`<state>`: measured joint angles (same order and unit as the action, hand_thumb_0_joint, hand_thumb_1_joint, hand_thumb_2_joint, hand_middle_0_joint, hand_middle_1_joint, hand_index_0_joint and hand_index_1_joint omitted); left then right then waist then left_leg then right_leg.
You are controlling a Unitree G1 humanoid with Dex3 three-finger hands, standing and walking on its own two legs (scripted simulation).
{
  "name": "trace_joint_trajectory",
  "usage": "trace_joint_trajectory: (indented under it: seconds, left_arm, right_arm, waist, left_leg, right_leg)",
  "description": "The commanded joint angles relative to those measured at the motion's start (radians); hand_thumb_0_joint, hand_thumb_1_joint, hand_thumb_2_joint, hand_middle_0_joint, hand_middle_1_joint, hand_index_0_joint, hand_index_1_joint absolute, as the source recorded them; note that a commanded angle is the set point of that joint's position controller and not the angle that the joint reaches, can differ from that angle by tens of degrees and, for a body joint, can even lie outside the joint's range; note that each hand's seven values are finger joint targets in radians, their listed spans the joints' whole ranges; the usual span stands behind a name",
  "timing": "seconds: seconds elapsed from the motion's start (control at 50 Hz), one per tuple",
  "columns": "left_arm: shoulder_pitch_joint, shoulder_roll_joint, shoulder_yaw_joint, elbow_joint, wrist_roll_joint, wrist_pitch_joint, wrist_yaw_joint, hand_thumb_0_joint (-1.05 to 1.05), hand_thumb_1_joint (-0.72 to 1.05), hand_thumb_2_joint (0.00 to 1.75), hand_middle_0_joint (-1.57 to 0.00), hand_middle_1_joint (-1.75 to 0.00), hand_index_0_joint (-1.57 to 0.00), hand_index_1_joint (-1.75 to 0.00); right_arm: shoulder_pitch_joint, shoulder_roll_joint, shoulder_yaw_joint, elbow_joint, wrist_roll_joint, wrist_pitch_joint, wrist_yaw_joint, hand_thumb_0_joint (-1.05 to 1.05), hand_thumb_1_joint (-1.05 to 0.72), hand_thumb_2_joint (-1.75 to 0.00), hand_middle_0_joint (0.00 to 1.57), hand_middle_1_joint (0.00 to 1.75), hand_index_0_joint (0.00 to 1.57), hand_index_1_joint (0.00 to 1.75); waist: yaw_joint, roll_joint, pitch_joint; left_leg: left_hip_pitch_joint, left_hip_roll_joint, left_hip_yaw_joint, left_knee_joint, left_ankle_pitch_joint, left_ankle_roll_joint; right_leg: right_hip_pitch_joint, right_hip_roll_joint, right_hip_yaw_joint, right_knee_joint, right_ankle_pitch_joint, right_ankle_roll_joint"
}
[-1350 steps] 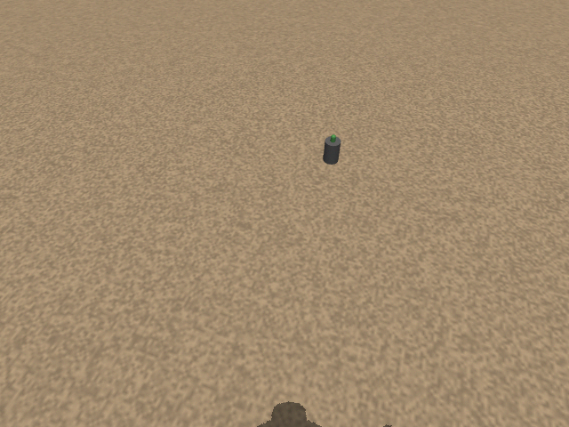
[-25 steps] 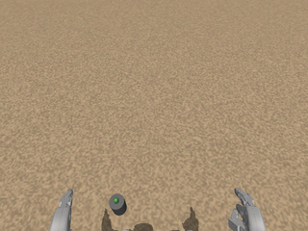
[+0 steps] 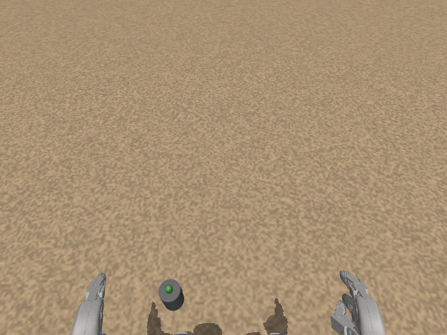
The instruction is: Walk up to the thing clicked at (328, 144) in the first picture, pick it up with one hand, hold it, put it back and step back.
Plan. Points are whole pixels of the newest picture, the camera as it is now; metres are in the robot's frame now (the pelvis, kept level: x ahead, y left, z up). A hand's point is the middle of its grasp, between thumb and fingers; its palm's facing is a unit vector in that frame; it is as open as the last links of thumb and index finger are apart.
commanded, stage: home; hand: left
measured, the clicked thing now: (171, 293) +0.39 +0.21 -0.64
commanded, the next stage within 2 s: stand in 0.38 s
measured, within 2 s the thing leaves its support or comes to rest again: neither
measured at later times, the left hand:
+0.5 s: hand (122, 320) +0.18 +0.19 -0.05, palm faces +0.11 -0.95 -0.28, open 17.5 cm
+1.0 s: hand out of the picture +0.13 +0.23 -0.11, palm faces -0.03 -0.94 -0.35, open 8.4 cm
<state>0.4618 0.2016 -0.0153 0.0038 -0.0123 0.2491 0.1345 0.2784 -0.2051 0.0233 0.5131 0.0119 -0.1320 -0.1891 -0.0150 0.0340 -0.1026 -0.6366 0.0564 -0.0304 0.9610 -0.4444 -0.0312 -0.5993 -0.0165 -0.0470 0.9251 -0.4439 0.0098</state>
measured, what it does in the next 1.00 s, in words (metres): stands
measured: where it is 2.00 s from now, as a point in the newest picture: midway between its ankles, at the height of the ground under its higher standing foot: outside the picture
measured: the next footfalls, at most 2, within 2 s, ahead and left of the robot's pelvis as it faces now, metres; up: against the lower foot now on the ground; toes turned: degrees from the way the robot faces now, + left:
none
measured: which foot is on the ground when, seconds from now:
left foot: down 0.00-1.00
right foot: down 0.00-1.00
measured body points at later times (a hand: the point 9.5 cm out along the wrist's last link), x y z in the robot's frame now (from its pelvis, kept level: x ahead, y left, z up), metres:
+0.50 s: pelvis +0.01 +0.01 +0.00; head +0.03 +0.01 +0.45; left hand +0.17 +0.24 -0.03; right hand +0.17 -0.23 -0.07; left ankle +0.02 +0.14 -0.69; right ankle +0.02 -0.13 -0.69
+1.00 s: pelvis +0.00 +0.01 +0.02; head +0.02 +0.01 +0.47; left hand +0.13 +0.28 -0.08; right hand +0.13 -0.27 -0.09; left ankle +0.02 +0.14 -0.69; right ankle +0.02 -0.13 -0.69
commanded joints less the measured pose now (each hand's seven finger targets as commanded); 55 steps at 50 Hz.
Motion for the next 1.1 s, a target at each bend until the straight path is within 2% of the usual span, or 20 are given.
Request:
trace_joint_trajectory:
  seconds: [0.0,0.06,0.14,0.22,0.28,0.32,0.36,0.46,0.48,0.52,0.68,0.74,0.76,0.78,0.82,0.86,0.94,0.98,1.04,1.08]
  left_arm:
    - [-0.036,0.124,0.081,-0.213,0.014,-0.055,0.015,0.0,-0.57,0.05,-0.05,-0.05,-0.05,-0.05]
    - [0.007,0.076,0.044,-0.141,0.012,-0.048,0.009,0.0,-0.57,0.04,-0.05,-0.05,-0.05,-0.05]
    - [-0.043,0.116,0.071,-0.217,0.012,-0.056,0.013,0.0,-0.57,0.05,-0.05,-0.05,-0.05,-0.05]
    - [0.019,0.075,0.046,-0.149,0.011,-0.048,0.008,0.0,-0.57,0.04,-0.05,-0.05,-0.05,-0.05]
    - [-0.058,0.126,0.076,-0.244,0.013,-0.057,0.012,0.0,-0.57,0.05,-0.05,-0.05,-0.05,-0.05]
    - [0.017,0.075,0.047,-0.129,0.014,-0.045,0.007,0.0,-0.56,0.05,-0.05,-0.05,-0.05,-0.05]
    - [-0.039,0.118,0.072,-0.237,0.012,-0.057,0.012,0.0,-0.56,0.05,-0.05,-0.05,-0.05,-0.05]
    - [0.008,0.073,0.042,-0.147,0.015,-0.047,0.008,0.0,-0.58,0.04,-0.05,-0.05,-0.05,-0.05]
    - [-0.059,0.123,0.078,-0.252,0.012,-0.055,0.014,0.0,-0.5,0.12,-0.13,-0.13,-0.13,-0.13]
    - [-0.01,0.096,0.058,-0.181,0.016,-0.05,0.012,0.0,-0.34,0.28,-0.2,-0.29,-0.2,-0.29]
    - [0.004,0.084,0.052,-0.17,0.014,-0.047,0.009,0.0,0.3,0.9,-0.2,-0.3,-0.2,-0.3]
    - [-0.027,0.107,0.068,-0.218,0.015,-0.051,0.011,0.0,0.54,0.9,-0.2,-0.3,-0.2,-0.3]
    - [-0.205,0.245,0.111,0.133,0.106,-0.156,-0.035,0.0,0.62,0.9,-0.2,-0.3,-0.2,-0.3]
    - [-0.154,0.246,0.117,0.262,0.116,-0.199,-0.059,0.0,0.7,0.9,-0.2,-0.3,-0.2,-0.3]
    - [-0.163,0.273,0.1,0.336,0.096,-0.248,-0.088,0.0,0.86,0.9,-0.2,-0.3,-0.2,-0.3]
    - [-0.211,0.264,0.09,0.413,0.079,-0.264,-0.103,0.0,0.9,0.9,-0.2,-0.3,-0.2,-0.3]
    - [-0.244,0.275,0.086,0.571,0.062,-0.28,-0.104,0.0,0.9,0.9,-0.2,-0.3,-0.2,-0.3]
    - [-0.251,0.278,0.082,0.638,0.059,-0.286,-0.102,0.0,0.9,0.9,-0.2,-0.3,-0.2,-0.3]
    - [-0.272,0.292,0.082,0.721,0.054,-0.292,-0.1,0.0,0.9,0.9,-0.2,-0.3,-0.2,-0.3]
    - [-0.274,0.287,0.078,0.771,0.048,-0.289,-0.099,0.0,0.9,0.9,-0.2,-0.3,-0.2,-0.3]
  right_arm:
    - [-0.063,-0.112,-0.047,-0.153,-0.009,-0.058,-0.011,0.0,-0.9,-0.9,0.2,0.3,0.2,0.3]
    - [-0.07,-0.106,-0.04,-0.156,-0.008,-0.06,-0.009,0.0,-0.9,-0.9,0.2,0.3,0.2,0.3]
    - [-0.073,-0.113,-0.043,-0.157,-0.007,-0.061,-0.006,0.0,-0.9,-0.9,0.2,0.3,0.2,0.3]
    - [-0.062,-0.104,-0.04,-0.15,-0.008,-0.063,-0.007,0.0,-0.9,-0.9,0.2,0.3,0.2,0.3]
    - [-0.066,-0.117,-0.05,-0.157,-0.009,-0.063,-0.008,0.0,-0.9,-0.9,0.2,0.3,0.2,0.3]
    - [-0.063,-0.107,-0.041,-0.146,-0.009,-0.062,-0.006,0.0,-0.9,-0.9,0.2,0.3,0.2,0.3]
    - [-0.06,-0.111,-0.047,-0.155,-0.01,-0.06,-0.009,0.0,-0.9,-0.9,0.2,0.3,0.2,0.3]
    - [-0.069,-0.109,-0.045,-0.151,-0.011,-0.059,-0.007,0.0,-0.9,-0.9,0.2,0.3,0.2,0.3]
    - [-0.063,-0.117,-0.05,-0.153,-0.009,-0.06,-0.006,0.0,-0.9,-0.9,0.2,0.3,0.2,0.3]
    - [-0.055,-0.112,-0.047,-0.15,-0.01,-0.058,-0.007,0.0,-0.9,-0.9,0.2,0.3,0.2,0.3]
    - [-0.058,-0.108,-0.045,-0.147,-0.011,-0.056,-0.004,0.0,-0.9,-0.9,0.2,0.3,0.2,0.3]
    - [-0.063,-0.112,-0.049,-0.154,-0.012,-0.056,-0.003,0.0,-0.9,-0.9,0.2,0.3,0.2,0.3]
    - [-0.125,-0.269,-0.089,0.064,-0.119,0.01,0.056,0.0,-0.9,-0.9,0.2,0.3,0.2,0.3]
    - [-0.115,-0.265,-0.1,0.105,-0.132,0.042,0.091,0.0,-0.9,-0.9,0.2,0.3,0.2,0.3]
    - [-0.109,-0.258,-0.104,0.115,-0.1,0.065,0.123,0.0,-0.9,-0.9,0.2,0.3,0.2,0.3]
    - [-0.117,-0.237,-0.101,0.146,-0.072,0.069,0.155,0.0,-0.9,-0.9,0.2,0.3,0.2,0.3]
    - [-0.13,-0.248,-0.109,0.216,-0.065,0.074,0.172,0.0,-0.9,-0.9,0.2,0.3,0.2,0.3]
    - [-0.139,-0.255,-0.11,0.249,-0.066,0.084,0.173,0.0,-0.9,-0.9,0.2,0.3,0.2,0.3]
    - [-0.117,-0.254,-0.106,0.303,-0.06,0.091,0.173,0.0,-0.9,-0.9,0.2,0.3,0.2,0.3]
    - [-0.126,-0.265,-0.103,0.335,-0.058,0.094,0.172,0.0,-0.9,-0.9,0.2,0.3,0.2,0.3]
  waist:
    - [0.003,0.009,-0.112]
    - [-0.01,-0.028,-0.063]
    - [0.005,0.021,-0.076]
    - [-0.008,-0.029,-0.081]
    - [-0.001,0.013,-0.099]
    - [-0.008,-0.032,-0.069]
    - [-0.002,-0.012,-0.119]
    - [-0.005,-0.007,-0.09]
    - [0.005,0.029,-0.103]
    - [-0.007,-0.006,-0.095]
    - [-0.004,-0.021,-0.085]
    - [0.0,0.01,-0.11]
    - [0.028,-0.065,0.051]
    - [0.034,-0.103,-0.016]
    - [0.022,-0.071,-0.022]
    - [0.026,-0.08,0.003]
    - [0.03,-0.037,0.0]
    - [0.035,-0.016,0.035]
    - [0.02,-0.041,0.035]
    - [0.031,0.002,0.049]
  left_leg:
    - [0.089,-0.047,0.042,-0.153,0.135,0.033]
    - [0.067,-0.046,0.038,-0.158,0.103,0.036]
    - [0.079,-0.042,0.029,-0.181,0.081,0.03]
    - [0.081,-0.042,0.032,-0.155,0.141,0.034]
    - [0.09,-0.042,0.034,-0.156,0.156,0.03]
    - [0.081,-0.041,0.034,-0.155,0.148,0.033]
    - [0.092,-0.044,0.034,-0.145,0.18,0.033]
    - [0.089,-0.039,0.026,-0.161,0.164,0.029]
    - [0.095,-0.038,0.026,-0.168,0.163,0.027]
    - [0.103,-0.036,0.027,-0.162,0.179,0.028]
    - [0.086,-0.041,0.032,-0.151,0.178,0.032]
    - [0.101,-0.039,0.027,-0.162,0.17,0.029]
    - [0.145,0.009,-0.043,-0.219,0.302,0.066]
    - [0.187,-0.004,-0.003,-0.181,0.295,0.085]
    - [0.206,-0.014,-0.023,-0.201,0.238,0.102]
    - [0.221,-0.025,-0.021,-0.239,0.14,0.094]
    - [0.288,0.001,-0.045,-0.31,0.239,0.089]
    - [0.277,0.006,-0.053,-0.351,0.195,0.089]
    - [0.34,0.003,-0.038,-0.369,0.262,0.079]
    - [0.342,0.018,-0.061,-0.426,0.268,0.078]
  right_leg:
    - [0.056,0.03,-0.009,-0.177,0.133,-0.01]
    - [0.032,0.033,-0.015,-0.182,0.103,-0.008]
    - [0.034,0.036,-0.021,-0.172,0.074,-0.015]
    - [0.043,0.035,-0.019,-0.167,0.135,-0.01]
    - [0.048,0.034,-0.019,-0.166,0.149,-0.012]
    - [0.04,0.037,-0.02,-0.165,0.142,-0.009]
    - [0.065,0.032,-0.016,-0.166,0.177,-0.009]
    - [0.049,0.039,-0.026,-0.155,0.151,-0.013]
    - [0.052,0.037,-0.025,-0.153,0.15,-0.016]
    - [0.051,0.039,-0.026,-0.153,0.163,-0.012]
    - [0.055,0.033,-0.021,-0.161,0.168,-0.01]
    - [0.06,0.036,-0.025,-0.156,0.158,-0.013]
    - [0.153,-0.037,0.061,-0.163,0.212,-0.065]
    - [0.18,-0.059,0.095,-0.195,0.243,-0.088]
    - [0.2,-0.076,0.135,-0.209,0.227,-0.104]
    - [0.181,-0.085,0.146,-0.26,0.131,-0.094]
    - [0.232,-0.072,0.1,-0.263,0.239,-0.065]
    - [0.252,-0.073,0.1,-0.307,0.216,-0.059]
    - [0.288,-0.09,0.113,-0.356,0.278,-0.058]
    - [0.329,-0.084,0.099,-0.372,0.28,-0.05]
